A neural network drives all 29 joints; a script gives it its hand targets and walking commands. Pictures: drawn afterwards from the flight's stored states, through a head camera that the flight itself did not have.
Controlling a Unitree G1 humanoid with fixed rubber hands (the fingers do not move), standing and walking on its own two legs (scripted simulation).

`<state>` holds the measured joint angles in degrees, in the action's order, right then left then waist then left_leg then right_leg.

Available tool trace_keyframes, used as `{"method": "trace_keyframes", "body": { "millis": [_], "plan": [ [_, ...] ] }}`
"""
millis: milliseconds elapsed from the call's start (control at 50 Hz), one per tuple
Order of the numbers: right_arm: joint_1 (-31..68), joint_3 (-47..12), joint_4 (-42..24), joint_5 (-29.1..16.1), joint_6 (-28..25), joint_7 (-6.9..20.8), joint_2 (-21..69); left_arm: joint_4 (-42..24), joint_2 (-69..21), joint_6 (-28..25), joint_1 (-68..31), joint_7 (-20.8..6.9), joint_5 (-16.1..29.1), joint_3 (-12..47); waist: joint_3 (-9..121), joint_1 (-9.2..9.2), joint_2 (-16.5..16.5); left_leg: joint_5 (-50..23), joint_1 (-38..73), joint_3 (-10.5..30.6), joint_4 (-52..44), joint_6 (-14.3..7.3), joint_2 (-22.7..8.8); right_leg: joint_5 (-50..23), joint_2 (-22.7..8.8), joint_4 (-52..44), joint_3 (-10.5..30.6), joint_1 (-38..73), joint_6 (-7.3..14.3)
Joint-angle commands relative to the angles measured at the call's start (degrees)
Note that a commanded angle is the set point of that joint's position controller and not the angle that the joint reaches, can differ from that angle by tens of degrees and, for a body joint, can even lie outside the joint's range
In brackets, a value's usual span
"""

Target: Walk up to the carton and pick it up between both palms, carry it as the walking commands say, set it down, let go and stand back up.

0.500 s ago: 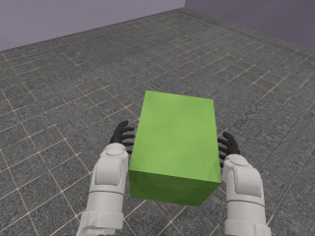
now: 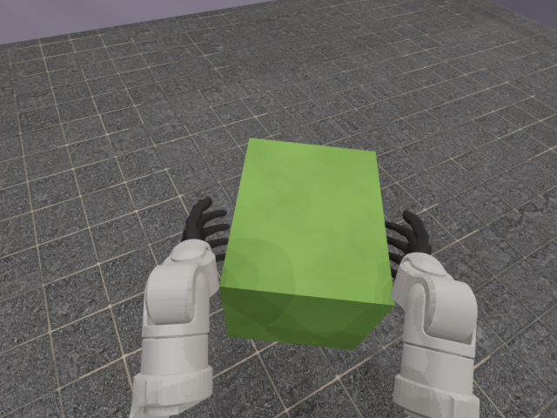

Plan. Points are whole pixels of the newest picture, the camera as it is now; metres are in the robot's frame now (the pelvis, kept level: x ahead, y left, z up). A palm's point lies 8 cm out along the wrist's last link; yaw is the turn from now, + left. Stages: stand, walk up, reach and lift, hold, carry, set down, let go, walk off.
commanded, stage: carry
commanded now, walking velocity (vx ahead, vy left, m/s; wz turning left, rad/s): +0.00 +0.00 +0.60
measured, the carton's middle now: (301, 244) +0.40 -0.02 +0.01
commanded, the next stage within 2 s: none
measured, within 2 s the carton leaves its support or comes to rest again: neither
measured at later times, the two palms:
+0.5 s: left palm (141, 262) +0.30 +0.18 +0.12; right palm (374, 253) +0.33 -0.10 +0.10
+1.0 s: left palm out of the picture +0.18 +0.30 +0.10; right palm (253, 269) +0.30 +0.05 +0.10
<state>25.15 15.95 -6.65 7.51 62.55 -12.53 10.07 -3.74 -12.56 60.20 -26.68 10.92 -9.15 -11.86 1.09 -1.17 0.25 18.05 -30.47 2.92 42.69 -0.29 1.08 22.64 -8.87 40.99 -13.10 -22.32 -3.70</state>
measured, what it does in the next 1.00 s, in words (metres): steps on the spot, turning left: right foot, then left foot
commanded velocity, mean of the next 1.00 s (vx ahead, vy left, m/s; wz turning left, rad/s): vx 0.00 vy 0.00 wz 0.60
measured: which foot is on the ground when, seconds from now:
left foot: down 0.00-0.42, up 0.44-0.66, down 0.68-1.00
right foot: down 0.00-0.00, up 0.02-0.38, down 0.40-0.70, up 0.72-0.98, down 1.00-1.00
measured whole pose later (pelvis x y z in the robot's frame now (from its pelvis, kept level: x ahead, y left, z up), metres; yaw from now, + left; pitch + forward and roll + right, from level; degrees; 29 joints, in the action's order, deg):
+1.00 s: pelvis -0.06 +0.03 +0.01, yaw +24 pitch +5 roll +0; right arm 26.7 16.0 -7.8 7.2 59.5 -13.7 11.9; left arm -6.8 -12.1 58.6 -27.0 11.8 -6.8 -13.1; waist -0.9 2.6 0.6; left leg 10.4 -30.3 5.4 36.3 -1.8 5.8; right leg 29.6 -2.0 42.6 -4.5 -22.9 -5.2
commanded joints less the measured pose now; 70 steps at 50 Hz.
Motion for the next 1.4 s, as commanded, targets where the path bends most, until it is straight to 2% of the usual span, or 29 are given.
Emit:
{"method": "trace_keyframes", "body": {
  "millis": [0, 180, 280, 300, 320, 340, 360, 400, 480, 580, 600, 620, 640, 660, 700, 780, 900, 920, 940, 960, 980, 1000, 1040, 1160, 1220, 1240, 1280, 1320, 1380],
  "plan": [
    [41.29, -37.25, -7.01, -20.69, -3.9, 6.29, 45.16, -10.3, -46.54, -1.68, -41.21, -2.38, 21.12, 39.16, 33.79, -0.21, 14.76, -67.47, 36.81, 23.58, -7.19, -8.64, -15.8, 16.01, 6.25, 23.48, 12.41, -16.78, -3.48],
    [36.9, -36.13, -6.68, -17.5, -4.36, 5.92, 42.65, -8.76, -45.81, -1.65, -39.3, -3.67, 21.9, 40.56, 32.38, -0.45, 10.74, -53.86, 34.93, 25.5, -11.14, -7.63, -11.12, 8.32, 9.66, 14.5, 13.11, -13.39, -3.53],
    [38.46, -38.52, -5.91, -18.22, -3.28, 5.92, 42.93, -7.83, -43.73, -1.06, -37.02, -3.89, 20.75, 38.07, 33.43, -0.03, 10.24, -44.07, 25.21, 23.71, -12.55, -6.36, -8.93, 1.17, 10.28, -5.67, 11.92, 3.65, -1.78],
    [38.36, -39.12, -6.44, -18.42, -3.15, 5.83, 43.02, -7.94, -43.76, -1.02, -35.3, -4.11, 20.74, 37.66, 35.16, 0.96, 8.74, -38.06, 20.13, 20.96, -10.92, -5.26, -7.58, -4.18, 8.04, -12.12, 11.76, 11.92, -1.25],
    [37.56, -40.08, -6.88, -18.74, -3.0, 5.98, 43.55, -8.38, -44.26, -1.11, -32.9, -4.39, 20.59, 37.18, 36.56, 2.43, 4.64, -26.9, 11.02, 16.0, -6.14, -2.37, -4.98, -12.62, 1.06, -17.47, 15.39, 22.61, 0.77],
    [34.96, -40.94, -8.15, -18.92, -2.94, 6.23, 44.37, -9.37, -43.88, -1.29, -30.59, -4.61, 20.3, 36.79, 35.76, 2.56, -7.54, -5.23, -0.9, 5.97, 1.1, 1.63, 1.7, -26.56, -13.55, -18.47, 24.04, 30.21, 4.53],
    [37.2, -41.43, -9.8, -19.51, -2.86, 6.51, 44.84, -9.69, -43.61, -1.33, -31.65, -4.85, 20.09, 36.7, 33.69, 1.78, -16.88, 16.79, -10.69, -0.67, 11.93, 2.89, 3.85, -42.0, -23.23, -14.71, 28.73, 32.35, 9.4],
    [41.16, -41.79, -8.48, -19.79, -2.6, 6.74, 44.86, -8.29, -42.86, -0.87, -33.18, -5.09, 19.19, 36.09, 28.87, 1.45, -8.41, 14.35, -13.57, -0.4, 18.85, 2.2, -1.82, -46.9, -20.58, -11.51, 19.83, 30.34, 10.41],
    [44.19, -42.57, -5.0, -21.42, -1.3, 7.08, 45.45, -4.69, -40.76, -0.64, -32.18, -3.85, 15.29, 32.13, 27.04, 2.57, -10.02, 7.92, -8.73, -5.66, 12.32, 2.14, -1.15, -52.57, -15.06, -7.94, 10.12, 28.03, 9.06],
    [39.89, -40.07, -2.16, -20.08, -0.23, 6.87, 43.25, -3.11, -40.21, 0.2, -30.66, -2.95, 14.6, 31.58, 27.84, 2.0, -12.03, -3.39, 4.82, -8.97, -6.91, 1.03, 1.51, -43.65, -11.0, -0.63, 1.76, 22.34, 4.16],
    [38.96, -39.63, -2.18, -19.85, -0.41, 7.02, 43.29, -3.06, -40.58, 0.17, -30.78, -3.07, 15.01, 32.05, 29.05, 0.95, -9.28, -10.56, 11.27, -6.26, -14.19, 0.13, 1.76, -38.7, -8.74, 4.61, 0.77, 18.65, 1.62],
    [38.19, -39.07, -2.12, -19.77, -0.7, 7.14, 43.26, -2.96, -41.02, 0.15, -31.57, -3.19, 15.58, 32.66, 30.26, -0.22, -2.73, -31.08, 22.24, 4.93, -14.28, -2.74, -3.85, -23.0, -5.59, 11.71, 2.04, 7.04, -1.49],
    [38.46, -38.71, -1.8, -19.88, -1.15, 7.22, 42.93, -3.55, -42.15, -0.05, -32.85, -3.37, 16.33, 33.66, 30.68, 0.57, 10.88, -65.84, 32.46, 19.41, -9.54, -6.14, -13.0, 8.82, 1.33, 18.49, 2.71, -7.64, -3.88],
    [41.24, -37.93, -1.32, -20.17, -1.84, 7.23, 42.65, -3.61, -41.94, -0.29, -37.68, -3.41, 17.23, 34.88, 31.48, 0.79, 15.62, -75.49, 37.16, 24.49, -7.51, -8.03, -15.22, 20.87, 4.65, 22.86, 6.8, -13.96, -4.42],
    [40.58, -38.63, -3.44, -19.62, -2.69, 7.63, 44.37, -5.11, -45.09, -0.5, -37.96, -4.3, 19.3, 38.04, 30.54, -0.09, 12.95, -62.48, 33.71, 24.2, -8.57, -9.67, -14.79, 18.76, 5.89, 21.69, 11.05, -13.8, -4.04],
    [44.83, -38.0, -6.01, -18.05, -4.15, 6.72, 44.02, -3.95, -47.95, -1.17, -41.96, -5.77, 22.31, 39.55, 30.24, -0.06, 11.65, -41.43, 25.59, 23.44, -13.02, -8.96, -11.33, 9.73, 8.36, 16.14, 10.01, -8.57, -3.03],
    [43.03, -38.06, -2.94, -16.42, -3.68, 5.89, 43.5, -4.08, -44.99, -1.38, -40.85, -5.61, 21.49, 38.07, 30.58, 1.02, 10.86, -30.52, 15.79, 21.74, -15.76, -5.55, -8.14, 2.86, 10.13, -5.84, 9.74, 9.63, -0.08],
    [39.97, -38.66, -2.51, -16.33, -3.23, 5.8, 43.98, -4.55, -44.67, -1.18, -37.39, -5.68, 20.99, 37.24, 32.43, 2.0, 8.84, -23.66, 8.35, 18.55, -13.59, -2.89, -6.25, -2.86, 6.77, -13.97, 10.6, 20.52, 1.07],
    [36.89, -39.62, -3.56, -16.58, -2.82, 5.87, 44.78, -5.37, -44.42, -1.02, -33.74, -5.84, 20.55, 36.36, 33.54, 2.98, -0.08, -9.38, -0.83, 10.2, -6.21, 1.08, -0.86, -7.65, -4.77, -20.99, 18.64, 30.23, 4.23],
    [35.01, -40.3, -5.76, -17.06, -2.47, 6.04, 45.82, -7.57, -43.92, -1.01, -33.25, -6.06, 20.81, 36.4, 32.44, 2.01, -17.9, 15.15, -10.26, -1.49, 10.07, 3.53, 4.18, -24.03, -23.06, -19.9, 29.42, 31.55, 9.63],
    [41.69, -39.7, -6.99, -18.06, -2.58, 6.32, 44.64, -7.58, -43.72, -1.06, -36.68, -5.95, 20.98, 36.76, 29.51, 1.94, -14.68, 15.27, -14.6, -2.12, 19.4, 3.03, -1.31, -31.97, -24.99, -17.08, 25.59, 29.28, 13.05],
    [41.17, -39.89, -6.22, -18.08, -2.3, 6.37, 44.77, -6.84, -43.52, -0.54, -35.28, -6.0, 20.62, 36.45, 26.85, 1.6, -8.16, 12.78, -15.09, -1.04, 21.55, 2.47, -2.78, -32.9, -22.64, -15.8, 20.72, 27.87, 12.32],
    [45.44, -42.29, -5.78, -19.62, -1.88, 6.72, 46.91, -5.78, -43.07, -0.36, -36.39, -5.88, 18.94, 34.86, 24.16, 1.48, -5.89, 8.19, -13.41, -4.06, 22.57, 1.98, -4.12, -40.96, -18.35, -13.2, 12.85, 25.23, 10.47],
    [42.96, -40.71, -1.46, -19.99, -0.05, 6.64, 45.09, -3.85, -40.23, 0.29, -33.95, -3.85, 15.3, 31.01, 25.59, 2.17, -12.63, 2.01, -1.97, -10.07, 5.67, 1.17, -1.01, -44.46, -13.49, -6.15, 1.63, 23.71, 6.66],
    [40.09, -39.7, -1.27, -19.56, 0.04, 6.85, 44.95, -3.6, -41.33, 0.55, -32.75, -3.78, 15.92, 31.97, 28.56, 0.93, -11.48, -7.55, 8.12, -11.49, -12.0, 0.38, 1.73, -43.73, -10.91, 3.76, -1.74, 23.27, 2.5],
    [39.51, -39.49, -1.42, -19.64, -0.39, 7.06, 45.32, -3.87, -41.86, 0.38, -33.34, -3.94, 16.34, 32.58, 30.56, -0.36, -7.36, -16.35, 17.03, -4.1, -16.21, -1.39, 0.35, -35.86, -8.24, 9.99, -0.6, 16.38, -0.15],
    [42.15, -38.65, -1.54, -20.21, -1.52, 7.09, 44.36, -4.51, -42.66, -0.04, -37.77, -4.07, 17.38, 34.16, 30.97, 0.43, 14.63, -77.02, 38.36, 21.02, -7.11, -8.05, -14.31, 17.42, 3.32, 24.1, 2.9, -13.75, -4.45],
    [42.17, -38.74, -2.79, -20.35, -2.74, 7.43, 45.41, -6.42, -44.74, -0.59, -40.08, -4.71, 20.09, 37.56, 32.6, -0.52, 13.8, -77.61, 39.43, 22.73, -5.47, -10.44, -15.56, 20.68, 4.84, 25.62, 10.79, -15.65, -4.48],
    [44.79, -38.56, -5.26, -19.02, -4.03, 7.02, 45.37, -6.71, -47.63, -1.41, -43.82, -5.61, 22.64, 40.08, 31.3, -0.76, 13.13, -55.8, 30.98, 21.88, -9.29, -10.07, -13.23, 13.08, 6.42, 20.07, 10.23, -12.3, -3.64]
  ]
}}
